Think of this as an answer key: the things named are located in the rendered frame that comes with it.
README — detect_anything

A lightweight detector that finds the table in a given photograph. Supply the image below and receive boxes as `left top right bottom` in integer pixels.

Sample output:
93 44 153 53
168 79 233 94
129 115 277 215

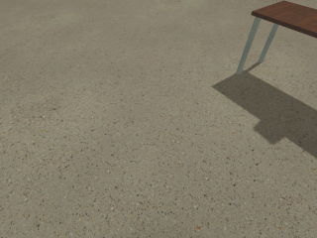
236 0 317 74

